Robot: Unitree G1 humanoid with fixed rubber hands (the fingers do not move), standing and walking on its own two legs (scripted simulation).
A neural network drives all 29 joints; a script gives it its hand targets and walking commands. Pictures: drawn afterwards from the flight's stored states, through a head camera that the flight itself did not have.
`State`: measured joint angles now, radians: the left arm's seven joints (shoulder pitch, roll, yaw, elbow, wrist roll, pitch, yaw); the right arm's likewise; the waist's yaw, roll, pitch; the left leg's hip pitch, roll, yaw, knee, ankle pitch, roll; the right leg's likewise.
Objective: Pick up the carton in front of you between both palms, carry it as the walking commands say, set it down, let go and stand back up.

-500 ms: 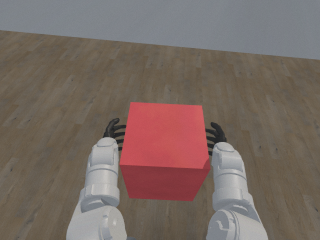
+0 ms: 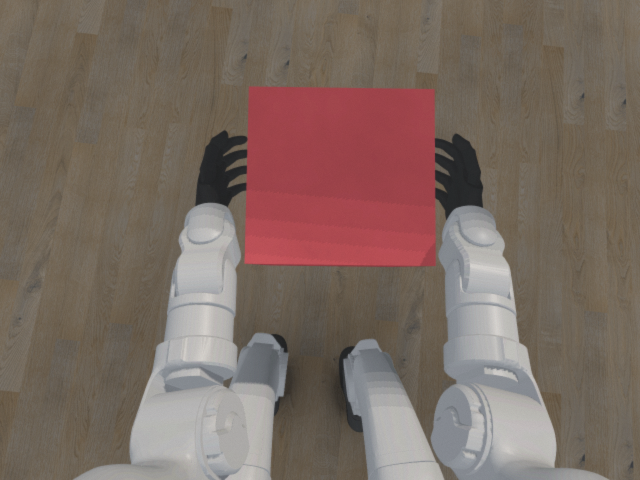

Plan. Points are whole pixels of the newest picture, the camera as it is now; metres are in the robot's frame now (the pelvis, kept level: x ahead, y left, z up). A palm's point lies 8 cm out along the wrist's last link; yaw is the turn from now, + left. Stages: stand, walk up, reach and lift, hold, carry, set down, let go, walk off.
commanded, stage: set down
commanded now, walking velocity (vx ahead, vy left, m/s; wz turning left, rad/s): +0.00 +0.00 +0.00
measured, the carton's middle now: (335, 196) +0.45 -0.02 -0.16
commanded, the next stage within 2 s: none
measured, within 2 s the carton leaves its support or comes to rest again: rests again in 1.44 s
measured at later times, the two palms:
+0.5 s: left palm (242, 197) +0.46 +0.13 -0.23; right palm (428, 200) +0.46 -0.17 -0.22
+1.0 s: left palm (260, 200) +0.50 +0.12 -0.38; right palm (408, 200) +0.51 -0.18 -0.38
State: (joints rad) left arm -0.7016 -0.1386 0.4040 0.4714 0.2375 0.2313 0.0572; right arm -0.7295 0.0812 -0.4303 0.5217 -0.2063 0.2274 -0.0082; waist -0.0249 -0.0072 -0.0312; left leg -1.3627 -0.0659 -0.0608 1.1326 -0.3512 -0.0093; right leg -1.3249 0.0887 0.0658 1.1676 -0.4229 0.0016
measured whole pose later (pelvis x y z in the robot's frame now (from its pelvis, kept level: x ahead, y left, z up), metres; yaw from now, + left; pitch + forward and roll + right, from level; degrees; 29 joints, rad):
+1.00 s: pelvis -0.04 +0.00 -0.23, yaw +0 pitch +44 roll +1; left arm -1.33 0.08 0.40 0.77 0.11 0.28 0.16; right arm -1.38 -0.22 -0.35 0.86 -0.11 0.28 -0.07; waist -0.02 0.02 0.19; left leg -2.21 -0.13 -0.05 1.98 -0.53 -0.06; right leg -2.17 0.15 0.04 2.03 -0.62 0.03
